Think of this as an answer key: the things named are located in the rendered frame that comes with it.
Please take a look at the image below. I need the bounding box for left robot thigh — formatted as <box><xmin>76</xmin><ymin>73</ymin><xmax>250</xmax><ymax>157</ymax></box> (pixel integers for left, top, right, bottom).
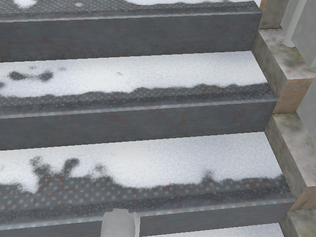
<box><xmin>100</xmin><ymin>208</ymin><xmax>140</xmax><ymax>237</ymax></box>

